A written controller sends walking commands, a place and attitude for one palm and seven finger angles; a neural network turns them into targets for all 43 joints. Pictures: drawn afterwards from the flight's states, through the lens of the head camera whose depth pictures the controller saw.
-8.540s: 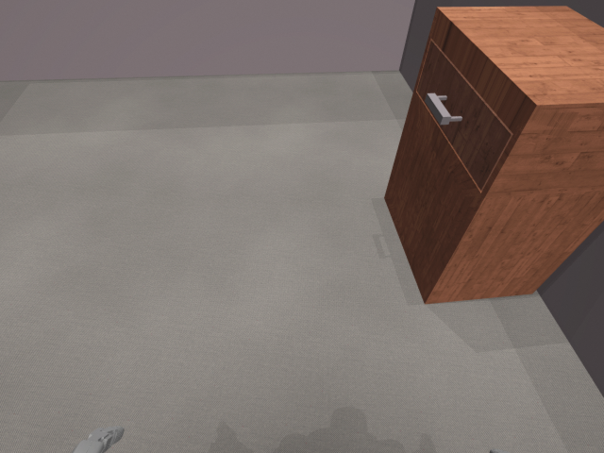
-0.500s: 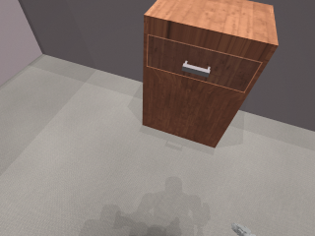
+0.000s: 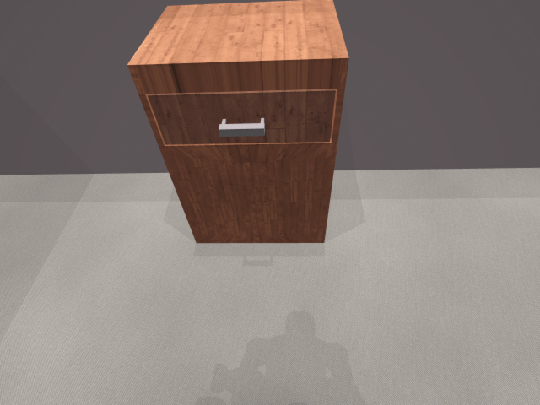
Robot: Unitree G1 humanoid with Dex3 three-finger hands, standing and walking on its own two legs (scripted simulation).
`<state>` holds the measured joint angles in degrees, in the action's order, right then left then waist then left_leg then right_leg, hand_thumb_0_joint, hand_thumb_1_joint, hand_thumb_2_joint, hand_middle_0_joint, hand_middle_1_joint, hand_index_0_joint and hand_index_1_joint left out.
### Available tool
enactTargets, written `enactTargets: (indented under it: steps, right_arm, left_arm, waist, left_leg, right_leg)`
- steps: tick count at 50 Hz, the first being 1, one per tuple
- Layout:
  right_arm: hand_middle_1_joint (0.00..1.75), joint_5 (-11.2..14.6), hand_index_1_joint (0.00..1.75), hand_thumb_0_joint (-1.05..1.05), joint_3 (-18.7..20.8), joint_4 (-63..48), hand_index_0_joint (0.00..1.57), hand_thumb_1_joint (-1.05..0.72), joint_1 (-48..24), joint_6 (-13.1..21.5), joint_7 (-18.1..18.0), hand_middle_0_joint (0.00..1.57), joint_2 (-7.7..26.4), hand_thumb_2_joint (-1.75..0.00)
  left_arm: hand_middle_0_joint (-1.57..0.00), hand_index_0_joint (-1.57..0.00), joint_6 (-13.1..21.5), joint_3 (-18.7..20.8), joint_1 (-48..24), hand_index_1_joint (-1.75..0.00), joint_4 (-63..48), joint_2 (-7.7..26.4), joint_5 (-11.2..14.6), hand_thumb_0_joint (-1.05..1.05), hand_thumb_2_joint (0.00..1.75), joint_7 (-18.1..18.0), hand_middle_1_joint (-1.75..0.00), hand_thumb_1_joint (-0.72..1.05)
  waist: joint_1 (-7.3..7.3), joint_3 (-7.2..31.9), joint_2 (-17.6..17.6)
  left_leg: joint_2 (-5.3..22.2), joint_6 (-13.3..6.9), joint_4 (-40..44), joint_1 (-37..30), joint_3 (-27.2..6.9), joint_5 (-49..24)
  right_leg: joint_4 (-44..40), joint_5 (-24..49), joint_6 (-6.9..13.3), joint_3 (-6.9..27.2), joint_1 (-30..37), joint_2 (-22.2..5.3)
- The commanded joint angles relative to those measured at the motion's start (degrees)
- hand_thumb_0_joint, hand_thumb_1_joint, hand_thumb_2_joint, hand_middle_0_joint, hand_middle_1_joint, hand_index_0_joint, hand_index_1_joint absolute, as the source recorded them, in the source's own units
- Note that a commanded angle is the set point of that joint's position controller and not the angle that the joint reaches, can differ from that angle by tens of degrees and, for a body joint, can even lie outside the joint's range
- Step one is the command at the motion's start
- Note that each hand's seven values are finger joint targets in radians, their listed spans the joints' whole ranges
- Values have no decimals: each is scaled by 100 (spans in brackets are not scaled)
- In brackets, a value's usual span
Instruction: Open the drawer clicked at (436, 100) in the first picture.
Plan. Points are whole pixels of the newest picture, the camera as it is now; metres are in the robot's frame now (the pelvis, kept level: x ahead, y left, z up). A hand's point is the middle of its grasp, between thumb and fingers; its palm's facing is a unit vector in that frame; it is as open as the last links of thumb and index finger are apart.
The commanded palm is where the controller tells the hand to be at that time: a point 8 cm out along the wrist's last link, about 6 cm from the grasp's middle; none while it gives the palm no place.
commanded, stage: take the last steps up to it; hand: left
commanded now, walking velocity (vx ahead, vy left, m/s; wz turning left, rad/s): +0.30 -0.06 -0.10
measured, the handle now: (242, 125) +0.87 +0.11 -0.10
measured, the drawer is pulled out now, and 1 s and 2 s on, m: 0.00 0.00 0.00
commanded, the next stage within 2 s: come to a stop and stand still in 0.84 s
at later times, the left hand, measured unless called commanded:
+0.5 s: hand out of the picture +0.06 +0.17 -0.18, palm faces +0.01 -0.99 -0.14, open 7.4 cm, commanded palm none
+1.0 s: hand (230, 288) +0.37 +0.11 -0.15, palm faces +0.00 -0.97 -0.23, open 7.2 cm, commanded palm none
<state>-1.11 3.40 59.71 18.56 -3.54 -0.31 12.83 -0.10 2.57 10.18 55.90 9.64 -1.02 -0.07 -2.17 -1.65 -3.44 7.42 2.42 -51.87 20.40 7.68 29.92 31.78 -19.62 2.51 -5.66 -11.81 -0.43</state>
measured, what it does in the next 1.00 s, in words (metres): walks ahead: left foot, then right foot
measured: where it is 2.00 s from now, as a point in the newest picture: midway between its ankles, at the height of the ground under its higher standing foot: outside the picture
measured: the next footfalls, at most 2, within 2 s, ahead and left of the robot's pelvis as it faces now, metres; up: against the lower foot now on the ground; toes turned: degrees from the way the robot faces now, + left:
left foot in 0.40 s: +0.21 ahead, +0.11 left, +0.00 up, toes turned +7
right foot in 0.82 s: +0.36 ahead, -0.17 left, +0.00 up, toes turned -13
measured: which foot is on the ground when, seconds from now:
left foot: up 0.00-0.38, down 0.40-0.82, up 0.84-1.00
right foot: down 0.00-0.42, up 0.44-0.80, down 0.82-1.00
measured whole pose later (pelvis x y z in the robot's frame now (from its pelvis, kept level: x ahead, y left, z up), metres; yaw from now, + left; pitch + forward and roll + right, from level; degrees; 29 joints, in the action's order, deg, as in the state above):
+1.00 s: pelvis +0.29 -0.08 +0.01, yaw -3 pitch -1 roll +0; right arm -0.8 3.0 63.4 17.5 -0.3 0.0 9.5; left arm 3.5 3.0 11.2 59.9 8.7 -0.7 -1.6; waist -1.0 -3.1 -1.9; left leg 5.4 0.2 -60.5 23.5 3.9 21.9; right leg 27.5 -12.8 3.1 -10.3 -13.8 -2.1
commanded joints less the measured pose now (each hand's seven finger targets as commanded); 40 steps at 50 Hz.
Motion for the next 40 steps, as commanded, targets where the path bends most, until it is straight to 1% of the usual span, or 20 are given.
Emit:
enactTargets:
  steps: [1, 4, 11, 15, 17, 18, 19, 20, 21, 22, 23, 25, 27, 29, 32, 36, 37, 38, 39, 40]
  right_arm:
    - [30, -86, 30, 0, 93, -619, 20, -90, -653, 293, 79, 20, 361, -90]
    - [30, -89, 30, 0, 83, -431, 20, -90, -349, 304, 116, 20, 193, -90]
    - [30, -53, 30, 0, 64, -588, 20, -90, -966, 413, 152, 20, 157, -90]
    - [30, -19, 30, 0, 15, -637, 20, -90, -1242, 511, 165, 20, 69, -90]
    - [30, -18, 30, 0, 7, -529, 20, -90, -1025, 564, 131, 20, 63, -90]
    - [30, -26, 30, 0, 23, -382, 20, -90, -575, 600, 89, 20, 107, -90]
    - [30, -47, 30, 0, 49, -138, 20, -90, 110, 654, 34, 20, 244, -90]
    - [30, -115, 30, 0, 163, 61, 20, -90, 826, 709, -33, 20, 725, -90]
    - [30, -113, 30, 0, 257, 181, 20, -90, 1371, 697, -60, 20, 1212, -90]
    - [30, -66, 30, 0, 221, 178, 20, -90, 1257, 627, -94, 20, 1155, -90]
    - [30, -40, 30, 0, 179, 65, 20, -90, 796, 617, -106, 20, 909, -90]
    - [30, -42, 30, 0, 53, -84, 20, -90, 234, 694, -110, 20, 418, -90]
    - [30, -30, 30, 0, 1, -59, 20, -90, 140, 770, -118, 20, 271, -90]
    - [30, -19, 30, 0, 37, -39, 20, -90, 126, 787, -116, 20, 256, -90]
    - [30, -30, 30, 0, 76, -13, 20, -90, 131, 741, -76, 20, 358, -90]
    - [30, -53, 30, 0, 129, 59, 20, -90, 217, 660, -54, 20, 441, -90]
    - [30, -56, 30, 0, 137, 55, 20, -90, 185, 636, -49, 20, 475, -90]
    - [30, -52, 30, 0, 136, 76, 20, -90, 213, 614, -39, 20, 427, -90]
    - [30, -45, 30, 0, 119, 87, 20, -90, 193, 599, -37, 20, 384, -90]
    - [30, -10, 30, 0, 86, 113, 20, -90, 244, 605, -12, 20, 242, -90]
  left_arm:
    - [-20, -20, 143, 180, 536, -30, 17, 901, 2, 0, 90, -138, -30, 90]
    - [-20, -20, 277, 122, 563, -30, 89, 811, 0, 0, 90, -108, -30, 90]
    - [-20, -20, 392, 93, 1112, -30, 475, 814, -13, 0, 90, -102, -30, 90]
    - [-20, -20, 391, 98, 1323, -30, 669, 838, -38, 0, 90, -118, -30, 90]
    - [-20, -20, 383, 88, 1343, -30, 770, 811, -23, 0, 90, -119, -30, 90]
    - [-20, -20, 386, 97, 1248, -30, 786, 816, -6, 0, 90, -108, -30, 90]
    - [-20, -20, 389, 93, 1154, -30, 773, 728, 31, 0, 90, -93, -30, 90]
    - [-20, -20, 381, 61, 1305, -30, 704, 464, 73, 0, 90, -51, -30, 90]
    - [-20, -20, 393, -18, 1271, -30, 531, 237, 100, 0, 90, 3, -30, 90]
    - [-20, -20, 353, 43, 974, -30, 423, 472, 27, 0, 90, -14, -30, 90]
    - [-20, -20, 298, 53, 807, -30, 458, 467, -7, 0, 90, -9, -30, 90]
    - [-20, -20, 262, 85, 613, -30, 476, 332, -62, 0, 90, 75, -30, 90]
    - [-20, -20, 194, 65, 841, -30, 521, 114, -74, 0, 90, 95, -30, 90]
    - [-20, -20, 129, 76, 890, -30, 517, 29, -55, 0, 90, 88, -30, 90]
    - [-20, -20, 98, 58, 511, -30, 327, 4, -39, 0, 90, 103, -30, 90]
    - [-20, -20, 140, 89, 178, -30, 179, 105, -45, 0, 90, 117, -30, 90]
    - [-20, -20, 156, 100, 260, -30, 193, 151, -53, 0, 90, 120, -30, 90]
    - [-20, -20, 183, 118, 372, -30, 233, 217, -60, 0, 90, 114, -30, 90]
    - [-20, -20, 216, 148, 731, -30, 355, 310, -67, 0, 90, 99, -30, 90]
    - [-20, -20, 286, 210, 1229, -30, 523, 619, -87, 0, 90, 67, -30, 90]
  waist:
    - [310, -497, 1063]
    - [158, -458, 980]
    - [347, -503, 1008]
    - [406, -498, 922]
    - [269, -416, 814]
    - [36, -260, 735]
    - [-246, 28, 414]
    - [-465, 530, -560]
    - [-521, 765, -1725]
    - [-492, 509, -999]
    - [-327, 148, -743]
    - [-108, -504, -208]
    - [114, -341, -166]
    - [211, -190, -240]
    - [174, -385, -396]
    - [144, -486, -487]
    - [198, -436, -512]
    - [256, -386, -303]
    - [437, -188, -150]
    - [686, 54, 479]
  left_leg:
    - [147, 46, -1065, 1646, -441, -696]
    - [83, 147, -709, 1266, -275, -1228]
    - [66, 103, 294, 1509, -287, -1370]
    - [-87, -39, 1074, 1088, -146, -1172]
    - [-257, -115, 1609, 465, 57, -1315]
    - [-388, -181, 1965, -274, 160, -1566]
    - [-446, -267, 2371, -1316, 98, -1927]
    - [543, -622, 2755, -2589, -1192, -1923]
    - [1930, -1192, 3496, -3217, -2962, -2176]
    - [2134, -1443, 3808, -2716, -3196, -1601]
    - [1925, -1342, 3978, -2040, -2884, -1061]
    - [1532, -1119, 4188, -1167, -2070, -1119]
    - [1192, -987, 4125, -1031, -1269, -2066]
    - [1041, -1000, 4075, -1057, -780, -2584]
    - [926, -1040, 4096, -865, -446, -2450]
    - [970, -1016, 3825, -804, -471, -2125]
    - [928, -948, 3643, -780, -417, -1995]
    - [838, -857, 3384, -670, -380, -1920]
    - [668, -711, 2923, -575, -232, -1870]
    - [354, -517, 1965, -165, 48, -1731]
  right_leg:
    - [-2063, -61, 697, 1684, 366, -1549]
    - [-2120, 588, 610, 1213, 181, -1282]
    - [-2102, 1190, 858, 1474, 856, -1409]
    - [-1827, 1854, 822, 1474, 1033, -1406]
    - [-1474, 2407, 702, 1318, 976, -1291]
    - [-983, 2722, 616, 1145, 714, -1158]
    - [-65, 3024, 458, 874, 285, -865]
    - [1335, 2028, 164, 528, -737, -357]
    - [2924, -1000, -67, 83, -1958, 197]
    - [3658, -1296, 27, 566, -2167, -3]
    - [3958, -871, -4, 689, -2299, -296]
    - [3831, -157, -101, 677, -2263, -566]
    - [3372, 119, -202, 529, -1938, -610]
    - [2821, 253, -312, 390, -1770, -666]
    - [1671, 435, -389, 147, -1525, -675]
    - [734, 664, -380, -75, -1096, -514]
    - [512, 734, -368, -168, -836, -431]
    - [231, 905, -350, -282, -464, -311]
    - [-131, 1061, -319, -293, 94, -246]
    - [-434, 981, -223, 69, 952, -477]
